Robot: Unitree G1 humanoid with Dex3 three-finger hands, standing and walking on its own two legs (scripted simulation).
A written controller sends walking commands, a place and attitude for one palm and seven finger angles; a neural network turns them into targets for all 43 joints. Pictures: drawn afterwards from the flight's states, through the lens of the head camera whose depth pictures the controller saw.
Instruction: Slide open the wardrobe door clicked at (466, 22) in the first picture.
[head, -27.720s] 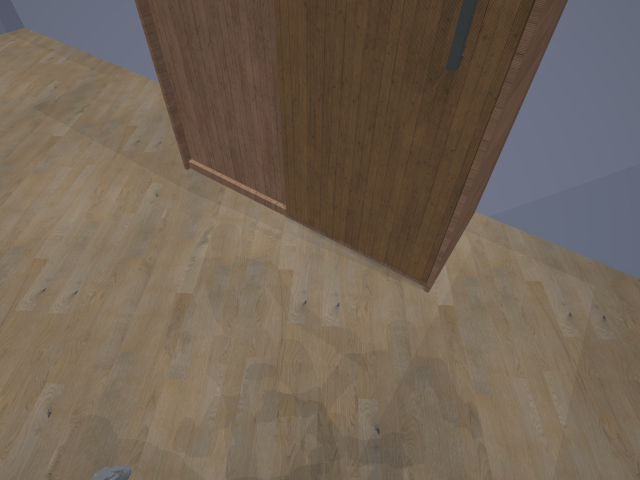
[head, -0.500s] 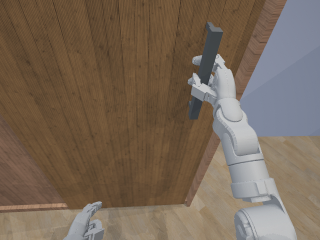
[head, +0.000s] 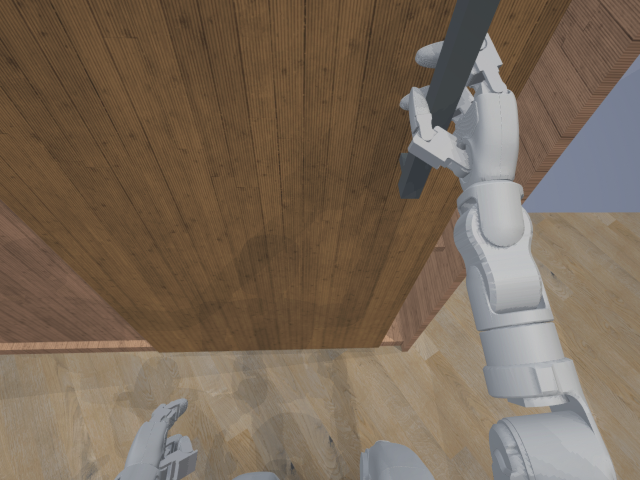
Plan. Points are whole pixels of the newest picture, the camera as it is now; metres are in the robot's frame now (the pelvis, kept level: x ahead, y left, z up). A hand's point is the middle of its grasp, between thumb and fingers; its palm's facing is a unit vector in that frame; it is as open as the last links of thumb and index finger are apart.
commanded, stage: step sideways, sliding the door along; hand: right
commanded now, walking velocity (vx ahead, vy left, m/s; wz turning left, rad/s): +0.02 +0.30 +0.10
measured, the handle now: (433, 97) +0.46 -0.09 +0.22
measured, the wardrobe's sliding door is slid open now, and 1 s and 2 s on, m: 0.08 0.22 0.54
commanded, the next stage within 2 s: none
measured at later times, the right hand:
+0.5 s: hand (379, 126) +0.42 -0.03 +0.21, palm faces +0.20 +0.98 -0.06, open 6.2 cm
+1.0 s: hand (261, 123) +0.41 +0.08 +0.21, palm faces +0.27 +0.96 -0.06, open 6.3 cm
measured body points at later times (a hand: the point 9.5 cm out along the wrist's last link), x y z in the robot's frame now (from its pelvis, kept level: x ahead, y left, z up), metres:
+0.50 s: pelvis +0.02 +0.15 -0.02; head +0.09 +0.12 +0.42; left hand +0.22 +0.31 -0.13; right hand +0.40 -0.08 +0.21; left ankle +0.05 +0.35 -0.73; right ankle +0.03 -0.10 -0.73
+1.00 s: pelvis +0.05 +0.28 -0.01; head +0.14 +0.26 +0.43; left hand +0.29 +0.45 -0.10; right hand +0.39 +0.03 +0.21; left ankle +0.10 +0.46 -0.70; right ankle +0.05 +0.05 -0.73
